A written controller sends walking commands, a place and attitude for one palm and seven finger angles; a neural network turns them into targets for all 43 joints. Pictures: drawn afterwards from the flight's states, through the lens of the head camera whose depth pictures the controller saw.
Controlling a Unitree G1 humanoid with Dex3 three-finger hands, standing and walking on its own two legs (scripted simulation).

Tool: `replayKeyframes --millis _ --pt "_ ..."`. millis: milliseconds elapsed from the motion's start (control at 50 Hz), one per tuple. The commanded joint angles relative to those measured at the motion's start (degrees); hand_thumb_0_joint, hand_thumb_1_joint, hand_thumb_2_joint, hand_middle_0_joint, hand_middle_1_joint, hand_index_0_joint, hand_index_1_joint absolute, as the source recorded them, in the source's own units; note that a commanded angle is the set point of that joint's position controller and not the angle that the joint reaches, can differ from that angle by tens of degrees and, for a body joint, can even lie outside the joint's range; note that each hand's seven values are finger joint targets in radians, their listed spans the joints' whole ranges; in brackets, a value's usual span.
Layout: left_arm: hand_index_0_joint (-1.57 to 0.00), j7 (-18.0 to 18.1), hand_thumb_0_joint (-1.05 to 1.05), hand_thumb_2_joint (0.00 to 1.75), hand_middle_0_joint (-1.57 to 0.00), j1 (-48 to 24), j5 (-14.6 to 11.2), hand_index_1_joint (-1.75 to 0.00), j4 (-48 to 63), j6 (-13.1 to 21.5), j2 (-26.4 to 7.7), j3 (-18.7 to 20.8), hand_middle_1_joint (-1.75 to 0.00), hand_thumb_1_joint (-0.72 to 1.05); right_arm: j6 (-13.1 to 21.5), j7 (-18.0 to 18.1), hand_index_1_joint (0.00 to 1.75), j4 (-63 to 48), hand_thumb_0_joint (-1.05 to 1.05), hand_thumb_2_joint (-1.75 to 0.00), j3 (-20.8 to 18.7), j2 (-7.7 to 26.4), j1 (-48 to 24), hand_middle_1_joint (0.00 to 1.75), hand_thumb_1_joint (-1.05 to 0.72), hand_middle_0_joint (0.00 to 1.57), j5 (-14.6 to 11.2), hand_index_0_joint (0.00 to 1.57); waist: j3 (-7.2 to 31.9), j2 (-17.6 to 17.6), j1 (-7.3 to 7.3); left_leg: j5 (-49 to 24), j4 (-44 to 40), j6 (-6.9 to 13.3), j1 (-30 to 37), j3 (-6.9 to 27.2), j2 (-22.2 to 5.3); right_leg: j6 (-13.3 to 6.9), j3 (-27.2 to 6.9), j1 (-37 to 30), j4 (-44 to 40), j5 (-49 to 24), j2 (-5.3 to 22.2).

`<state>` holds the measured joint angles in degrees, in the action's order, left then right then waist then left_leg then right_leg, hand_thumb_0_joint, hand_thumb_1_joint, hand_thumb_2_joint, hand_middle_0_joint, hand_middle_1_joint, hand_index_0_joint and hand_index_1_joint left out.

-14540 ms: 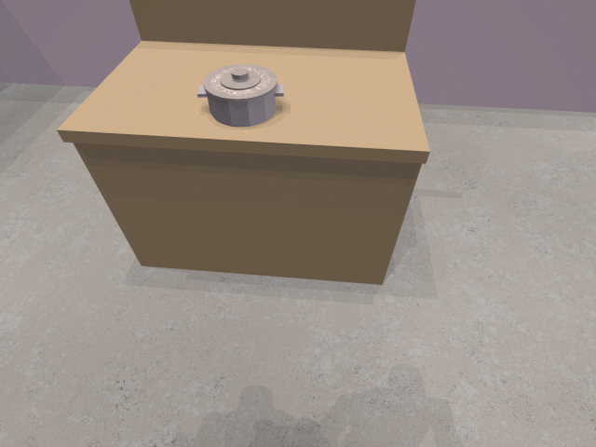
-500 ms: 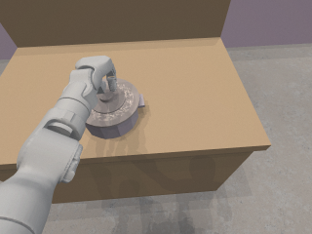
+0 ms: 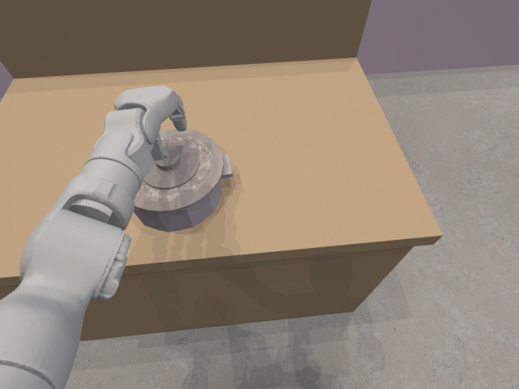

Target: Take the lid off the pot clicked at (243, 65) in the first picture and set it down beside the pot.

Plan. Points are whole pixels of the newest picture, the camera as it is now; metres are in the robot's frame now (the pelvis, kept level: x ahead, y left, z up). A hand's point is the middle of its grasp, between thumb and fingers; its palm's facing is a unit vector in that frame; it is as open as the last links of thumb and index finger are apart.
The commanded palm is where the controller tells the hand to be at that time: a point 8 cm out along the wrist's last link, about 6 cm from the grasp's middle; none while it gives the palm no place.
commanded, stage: raise the empty hand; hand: left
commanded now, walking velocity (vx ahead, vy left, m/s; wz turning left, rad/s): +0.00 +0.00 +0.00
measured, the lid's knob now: (167, 159) +0.52 +0.12 +0.03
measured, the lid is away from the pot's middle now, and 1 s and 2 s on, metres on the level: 0.01 0.01 0.01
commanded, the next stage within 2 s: draw the hand back to the body in 0.60 s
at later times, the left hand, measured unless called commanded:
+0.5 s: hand (146, 112) +0.49 +0.12 +0.16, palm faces -0.29 -0.05 -0.96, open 9.8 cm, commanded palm +0.49 +0.12 +0.22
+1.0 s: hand (128, 117) +0.47 +0.14 +0.17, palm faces -0.27 -0.04 -0.96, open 9.8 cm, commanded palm +0.44 +0.15 +0.23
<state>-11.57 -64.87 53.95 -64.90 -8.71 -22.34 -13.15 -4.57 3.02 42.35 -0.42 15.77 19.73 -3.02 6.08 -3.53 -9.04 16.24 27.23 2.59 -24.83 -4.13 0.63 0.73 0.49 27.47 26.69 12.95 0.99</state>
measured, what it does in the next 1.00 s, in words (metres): stands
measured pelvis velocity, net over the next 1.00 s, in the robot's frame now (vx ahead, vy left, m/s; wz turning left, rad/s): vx -0.01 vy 0.00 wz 0.01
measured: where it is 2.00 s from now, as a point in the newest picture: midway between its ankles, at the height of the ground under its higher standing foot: outside the picture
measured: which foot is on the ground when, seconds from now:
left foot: down 0.00-1.00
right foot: down 0.00-1.00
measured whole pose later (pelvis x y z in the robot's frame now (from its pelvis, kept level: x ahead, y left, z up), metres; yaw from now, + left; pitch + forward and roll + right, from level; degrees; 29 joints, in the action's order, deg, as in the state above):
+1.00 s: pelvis -0.01 +0.00 +0.01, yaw +1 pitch +8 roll +0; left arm -20.9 -62.0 52.7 -50.6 -11.1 -23.9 -14.1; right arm -6.5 1.8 38.5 1.3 16.2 16.5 -3.6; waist 4.6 -4.1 -5.4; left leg 14.1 22.7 3.0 -16.4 -3.7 1.9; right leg 1.1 0.7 19.6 23.9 11.9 2.0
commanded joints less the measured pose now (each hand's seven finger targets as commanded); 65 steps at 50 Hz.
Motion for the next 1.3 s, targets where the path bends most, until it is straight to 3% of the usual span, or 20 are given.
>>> replayKeyframes --millis 0,40,220,260,360,440,500,600,680,740,780,860,920,980,1100,1160,1180,1200,1220,1280 --pt "-0.64 3.1 0.00 0.99 -0.59 -31.5 0.6 -0.54 9.4 -1.5 -11.8 2.0 -0.52 -0.07 1.1 0.3 0.30 -3.7 0.00 -0.90 -2.5 7.7 3.0 0.30 -0.90 0.20 0.0 0.20 24.0 3.0 -0.04 -27.1 0.2 1.5 14.8 3.3 0.1 -2.3 1.2 -10.7 0.0 -24.5 -2.5" --pt "-0.64 2.5 0.00 0.99 -0.59 -33.4 0.4 -0.54 10.6 -1.9 -9.1 -0.1 -0.52 -0.07 1.4 0.1 0.30 -3.7 0.00 -0.90 -2.6 7.6 2.5 0.30 -0.90 0.20 -0.1 0.20 24.3 1.5 -0.30 -28.0 0.5 1.6 16.2 3.5 0.1 -2.4 1.2 -9.5 -0.2 -24.2 -2.5" --pt "-0.64 -0.4 0.00 0.99 -0.59 -33.4 0.0 -0.54 11.2 -3.4 -10.8 0.9 -0.52 -0.07 1.1 -0.5 0.30 -4.3 0.00 -0.90 -2.2 7.8 0.7 0.30 -0.90 0.20 0.0 0.20 22.1 5.3 0.49 -26.0 -0.6 1.8 15.5 3.5 0.3 -2.1 1.4 -11.5 -0.7 -24.2 -2.2" --pt "-0.64 -1.1 0.00 0.99 -0.59 -34.3 -0.3 -0.54 13.3 -2.8 -12.2 1.7 -0.52 -0.07 1.1 -0.3 0.30 -5.1 0.00 -0.90 -1.9 7.6 0.1 0.30 -0.90 0.20 0.1 0.20 24.3 3.2 0.84 -27.9 -0.7 1.8 17.0 3.6 0.6 -2.2 0.9 -12.6 -0.4 -25.3 -1.9" --pt "-0.64 -2.1 0.00 0.99 -0.59 -36.9 -0.5 -0.54 14.8 -3.0 -8.9 -1.0 -0.52 -0.07 1.2 -0.5 0.30 -5.6 0.00 -0.90 -1.8 7.2 -1.2 0.30 -0.90 0.20 -0.1 0.20 23.0 2.7 0.54 -27.8 -0.7 1.6 18.9 4.2 0.4 -2.2 1.2 -10.5 -0.5 -23.4 -1.9" --pt "-0.64 -2.5 0.00 0.99 -0.59 -38.3 -0.5 -0.54 13.9 -3.9 -12.3 1.5 -0.52 -0.07 1.1 0.0 0.30 -5.9 0.00 -0.90 -1.2 7.6 -1.8 0.30 -0.90 0.20 -0.1 0.20 22.5 5.0 1.08 -23.0 -1.9 1.7 15.9 3.6 1.0 -2.4 0.9 -13.1 -1.0 -22.7 -1.5" --pt "-0.64 -3.1 0.00 0.99 -0.59 -39.7 0.4 -0.54 11.9 -5.0 -8.9 -1.9 -0.52 -0.07 1.1 0.0 0.30 -5.7 0.00 -0.90 -1.0 7.3 -2.3 0.30 -0.90 0.20 -0.4 0.20 20.7 5.2 0.16 -22.1 -2.1 1.5 16.6 4.1 0.8 -2.4 1.3 -10.7 -1.1 -20.6 -1.7" --pt "-0.64 -4.5 0.00 0.99 -0.59 -42.1 0.6 -0.54 13.5 -5.0 -13.4 0.9 -0.52 -0.07 1.7 0.2 0.30 -6.5 0.00 -0.90 -0.8 7.4 -2.3 0.30 -0.90 0.20 -0.2 0.20 23.3 4.3 0.93 -22.0 -2.5 1.6 16.7 3.9 1.3 -2.5 0.8 -13.9 -1.2 -22.4 -1.4" --pt "-0.64 -5.8 0.00 0.99 -0.59 -40.6 0.5 -0.54 11.9 -5.5 -10.5 -0.8 -0.52 -0.07 1.7 -0.2 0.30 -6.4 0.00 -0.90 -0.9 7.5 -2.1 0.30 -0.90 0.20 -0.1 0.20 21.6 4.8 0.82 -24.2 -2.3 1.6 17.4 4.1 1.2 -2.5 1.2 -12.6 -1.6 -22.8 -1.6" --pt "-0.64 -7.4 0.00 0.99 -0.59 -32.0 0.2 -0.54 11.0 -5.3 -13.2 2.6 -0.52 -0.07 0.9 -0.6 0.30 -7.8 0.00 -0.90 -0.8 8.0 -2.7 0.30 -0.90 0.20 0.1 0.20 21.6 6.5 2.97 -24.6 -2.9 1.8 15.7 3.8 1.2 -2.6 1.0 -15.7 -1.8 -23.7 -1.2" --pt "-0.64 -8.3 0.00 0.99 -0.59 -30.3 0.4 -0.54 12.7 -4.9 -11.2 0.2 -0.52 -0.07 0.2 -0.8 0.30 -8.8 0.00 -0.90 -0.6 7.8 -4.2 0.30 -0.90 0.20 -0.2 0.20 19.9 7.6 2.94 -22.6 -3.4 1.8 14.9 3.3 1.2 -2.3 1.2 -15.9 -2.1 -22.9 -1.1" --pt "-0.64 -7.9 0.00 0.99 -0.59 -32.3 -0.6 -0.54 26.6 -1.7 -15.8 3.6 -0.52 -0.07 0.6 -0.7 0.30 -11.2 0.00 -0.90 -0.9 6.8 -5.5 0.30 -0.90 0.20 0.0 0.20 25.1 4.0 4.42 -27.4 -3.3 2.4 20.5 4.3 1.1 -2.5 0.8 -18.8 -2.3 -24.0 -1.0" --pt "-0.64 -6.7 0.00 0.99 -0.59 -28.5 -0.1 -0.54 24.7 -2.4 -17.6 4.9 -0.52 -0.07 0.0 -0.5 0.30 -10.8 0.00 -0.90 -0.5 7.0 -6.3 0.30 -0.90 0.20 -0.4 0.20 20.6 5.8 5.27 -23.0 -4.8 2.0 17.1 3.7 0.9 -2.6 1.2 -19.2 -2.7 -22.1 -0.9" --pt "-0.64 -5.9 0.00 0.99 -0.59 -26.8 -0.8 -0.54 31.0 -2.8 -12.3 1.0 -0.52 -0.07 0.4 -1.3 0.30 -11.6 0.00 -0.90 -0.8 6.3 -8.0 0.30 -0.90 0.20 -0.6 0.20 20.8 2.6 5.11 -26.5 -4.1 1.8 21.2 4.5 0.6 -2.8 1.5 -16.6 -2.6 -21.3 -1.0" --pt "-0.64 -6.5 0.00 0.99 -0.59 -19.3 -1.8 -0.54 34.4 -5.5 -12.5 1.1 -0.52 -0.07 -0.7 -2.0 0.30 -12.5 0.00 -0.90 -0.4 6.5 -11.4 0.30 -0.90 0.20 -1.3 0.20 17.8 5.6 5.80 -25.3 -4.3 1.5 20.4 4.9 0.7 -2.8 2.1 -16.9 -2.6 -20.1 -1.0" --pt "-0.64 -6.9 0.00 0.99 -0.59 -19.2 -2.5 -0.54 43.1 -4.8 -15.0 2.8 -0.52 -0.07 -0.3 -2.0 0.30 -14.3 0.00 -0.90 -0.3 6.1 -13.3 0.30 -0.90 0.20 -1.2 0.20 21.9 3.8 6.68 -28.1 -3.9 1.5 23.4 5.6 0.9 -2.9 1.6 -19.4 -2.1 -21.4 -0.7" --pt "-0.64 1.1 0.00 0.99 -0.59 -19.2 -40.2 -0.54 47.0 4.9 -1.2 14.6 -0.52 -0.07 1.2 -0.6 0.30 -14.8 0.00 -0.90 0.7 0.5 -2.7 0.30 -0.90 0.20 -0.2 0.20 11.3 9.1 2.56 -25.4 -3.4 1.0 26.7 3.0 -2.2 -3.5 4.0 -15.2 -3.9 -16.5 -1.0" --pt "-0.64 4.5 0.00 0.99 -0.59 -8.0 -41.9 -0.54 40.5 7.8 -2.1 12.4 -0.52 -0.07 1.6 -0.4 0.30 -13.9 0.00 -0.90 1.7 2.1 -5.4 0.30 -0.90 0.20 -0.3 0.20 9.8 10.1 4.83 -22.6 -4.6 1.1 28.2 4.0 -2.8 -3.6 2.7 -14.8 -3.7 -12.1 -1.3" --pt "-0.64 7.0 0.00 0.99 -0.59 -1.7 -47.3 -0.54 38.9 9.7 -1.8 15.9 -0.52 -0.07 2.1 0.1 0.30 -14.4 0.00 -0.90 1.1 2.8 -6.1 0.30 -0.90 0.20 -0.4 0.20 8.7 13.4 5.84 -19.4 -5.6 0.9 26.5 4.0 -3.2 -3.4 2.8 -15.7 -4.4 -11.4 -0.9" --pt "-0.64 10.9 0.00 0.99 -0.59 -3.3 -53.2 -0.54 48.5 14.6 -1.9 17.6 -0.52 -0.07 3.7 0.6 0.30 -14.0 0.00 -0.90 1.1 3.5 -9.0 0.30 -0.90 0.20 -0.2 0.20 8.7 7.3 6.41 -16.5 -6.6 0.3 25.6 3.0 -3.0 -3.2 1.8 -17.8 -4.9 -12.5 -0.2"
